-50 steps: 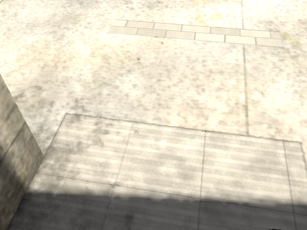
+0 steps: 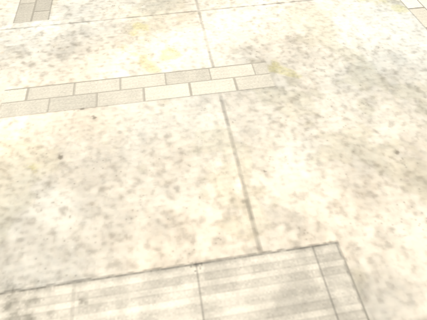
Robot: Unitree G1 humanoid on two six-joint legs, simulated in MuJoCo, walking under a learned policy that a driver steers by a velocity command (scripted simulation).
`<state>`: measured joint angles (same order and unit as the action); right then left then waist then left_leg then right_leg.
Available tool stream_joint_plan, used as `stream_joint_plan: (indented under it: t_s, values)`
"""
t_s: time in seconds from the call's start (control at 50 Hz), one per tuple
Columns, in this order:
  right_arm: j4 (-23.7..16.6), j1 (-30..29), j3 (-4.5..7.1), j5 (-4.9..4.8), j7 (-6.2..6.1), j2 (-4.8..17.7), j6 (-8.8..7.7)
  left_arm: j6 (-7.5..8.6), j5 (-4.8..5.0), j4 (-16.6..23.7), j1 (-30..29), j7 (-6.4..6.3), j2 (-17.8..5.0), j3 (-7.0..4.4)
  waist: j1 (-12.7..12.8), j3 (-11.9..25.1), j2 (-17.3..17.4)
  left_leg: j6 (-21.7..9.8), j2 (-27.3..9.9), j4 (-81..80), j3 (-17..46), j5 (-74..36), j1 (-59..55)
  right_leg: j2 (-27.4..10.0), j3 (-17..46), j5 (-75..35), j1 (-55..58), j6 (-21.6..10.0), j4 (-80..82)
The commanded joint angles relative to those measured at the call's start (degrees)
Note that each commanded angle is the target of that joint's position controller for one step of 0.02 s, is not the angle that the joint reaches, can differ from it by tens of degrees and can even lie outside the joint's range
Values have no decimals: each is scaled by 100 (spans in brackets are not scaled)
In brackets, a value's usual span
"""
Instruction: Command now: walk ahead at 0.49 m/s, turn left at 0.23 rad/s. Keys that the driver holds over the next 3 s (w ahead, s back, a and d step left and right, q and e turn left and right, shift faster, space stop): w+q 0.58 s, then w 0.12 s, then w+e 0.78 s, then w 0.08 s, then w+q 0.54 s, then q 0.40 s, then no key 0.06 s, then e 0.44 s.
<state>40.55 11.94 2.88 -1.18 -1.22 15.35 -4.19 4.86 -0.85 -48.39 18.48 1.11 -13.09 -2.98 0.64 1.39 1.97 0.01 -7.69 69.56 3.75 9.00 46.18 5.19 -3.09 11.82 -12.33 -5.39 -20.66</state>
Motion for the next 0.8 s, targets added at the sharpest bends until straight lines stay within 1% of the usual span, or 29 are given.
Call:
stream_joint_plan:
  t_s: [0.02,0.04,0.08,0.14,0.18,0.22,0.24,0.26,0.28,0.3,0.32,0.34,0.36,0.38,0.4,0.42,0.46,0.5,0.54,0.56,0.58,0.62,0.66,0.7,0.72,0.74,0.76,0.78,0.8]
  values:
    - [-258,-26,52,71,-11,241,-6,177,-9,475,-515,-103,-763,-140,-155,-112,-422,67,-66,-1029,-6,-1163,-564,-1331,331,-1723,-677,-590,1104]
    - [-286,-221,33,65,18,207,-35,180,17,457,-455,-137,-798,-136,-47,-85,-397,54,-9,-1533,-89,-1532,-636,-1301,210,-1835,-506,-497,1085]
    - [-402,-697,-15,24,90,103,-61,173,71,398,-261,-187,-940,-155,206,-148,-343,-7,104,-2392,-248,-1852,-622,-1436,181,-1910,15,-380,1143]
    - [-601,-1124,-41,-12,233,59,-78,67,83,253,50,-196,-1027,-195,444,-283,-337,-137,182,-3051,-291,-1540,-82,-1763,188,-2148,1229,-375,897]
    - [-763,-1284,-30,4,340,73,-64,-56,97,216,124,-191,-1055,-220,463,-314,-360,-267,280,-3196,-395,-998,143,-1962,150,-2735,1838,-372,572]
    - [-855,-1135,37,37,427,209,-33,-169,121,322,-104,-222,-1157,-254,271,-190,-514,-453,560,-3343,-715,-262,-359,-1958,-52,-4300,1971,-259,34]
    - [-847,-901,95,58,441,321,-2,-204,142,369,-187,-256,-1237,-280,117,15,-673,-552,787,-3353,-925,74,-868,-1931,-147,-5302,1966,-198,-394]
    - [-761,-355,195,61,438,498,20,-242,154,403,-275,-292,-1328,-305,-198,296,-763,-691,1007,-3545,-1021,174,-1626,-1855,-248,-5983,1880,-117,-1132]
    - [-586,537,361,49,385,821,25,-241,162,454,-373,-319,-1313,-294,-675,726,-647,-912,1095,-4029,-850,-393,-3005,-1628,-447,-5571,1330,71,-2350]
    - [-457,1377,515,62,263,1393,69,-135,-10,619,-260,-321,-959,-165,-888,1400,125,-1310,-20,-3809,701,-1164,-4935,-1269,-562,-3124,-246,272,-4242]
    - [-563,1138,511,14,276,1538,2,55,-57,847,174,-199,-432,25,-376,2026,1602,-2578,-1211,-4602,3967,-600,-6834,46,230,1804,-2767,615,-6234]
    - [-630,1296,415,32,247,1063,43,280,85,882,-269,-78,-999,-94,-796,2251,800,-2335,-1024,-4934,3914,129,-7047,-359,1140,1600,-3416,500,-6474]
    - [-657,1020,362,72,201,842,55,361,277,1076,-774,-48,-1019,-95,-760,1473,463,-2072,-837,-4966,3053,-47,-6426,-594,1023,1167,-3666,463,-6260]
    - [-722,664,340,73,201,800,59,390,182,1171,-971,-83,-892,-52,-480,875,-319,-1921,-636,-5071,2497,-647,-5449,-808,913,896,-3534,476,-5757]
    - [-748,390,300,33,189,655,63,337,36,1199,-1088,-105,-945,-86,-282,585,-536,-1839,-484,-5241,2190,-1031,-4801,-964,910,747,-3264,524,-5282]
    - [-798,253,277,83,174,643,64,258,16,1232,-987,-95,-922,-105,-87,403,-356,-1843,-384,-5397,2025,-1260,-4261,-1047,910,678,-2943,589,-5072]
    - [-763,128,266,77,145,601,36,143,2,1199,-811,-149,-845,-116,78,223,-139,-1788,-162,-5499,1627,-1630,-3694,-1118,797,597,-2738,760,-4498]
    - [-677,194,318,59,87,761,20,95,-29,1266,-1091,-205,-700,-61,43,91,-78,-1677,49,-5510,1240,-1988,-3214,-1025,634,173,-2602,915,-3746]
    - [-571,277,362,3,41,864,52,104,-31,1346,-1542,-198,-506,15,-103,45,82,-1442,382,-5418,880,-1777,-2853,-841,516,-684,-2164,952,-2685]
    - [-523,366,370,-20,33,870,75,116,-11,1374,-1754,-177,-462,32,-205,75,205,-1361,475,-5337,832,-1623,-2812,-723,493,-1055,-1949,945,-2207]
    - [-475,480,380,-28,31,886,97,131,28,1404,-1929,-149,-478,27,-315,126,294,-1304,491,-5273,882,-1412,-2844,-610,472,-1358,-1781,947,-1848]
    - [-386,689,370,-29,48,846,114,167,102,1431,-2119,-83,-555,1,-466,193,390,-1269,312,-5125,1106,-996,-3147,-548,506,-1631,-1666,896,-1420]
    - [-299,867,345,-28,54,751,127,220,105,1463,-2215,-14,-678,-56,-527,177,390,-1231,75,-4848,1450,-696,-3603,-570,598,-1445,-1688,735,-1096]
    - [-280,837,365,6,54,786,137,269,116,1462,-2079,24,-785,-132,-405,109,515,-1142,-81,-4586,1714,-749,-3836,-553,556,-1012,-1463,519,-876]
    - [-313,722,359,24,60,769,139,284,110,1378,-1763,23,-838,-181,-212,161,564,-1049,-15,-4333,1644,-1167,-3906,-486,409,-928,-1116,373,-687]
    - [-368,650,324,43,70,636,119,298,58,1254,-1234,5,-991,-264,22,449,549,-898,228,-3725,1423,-1877,-3862,-541,436,-957,-383,160,-687]
    - [-499,596,232,113,70,419,89,306,-1,1152,-338,-16,-1268,-345,389,1154,68,-676,545,-2279,986,-1381,-3282,-1305,1275,-1284,947,-259,-848]
    - [-457,1453,162,-20,57,225,19,248,-35,912,304,8,-1724,-479,222,1802,-1773,-149,1382,-149,317,858,-1251,-2394,3800,-180,2841,-1410,-372]
    - [-436,1379,168,2,67,502,-32,204,183,889,372,49,-1339,-387,318,1633,-1843,-76,1232,496,506,2315,-230,-2621,5098,1331,3019,-1566,334]
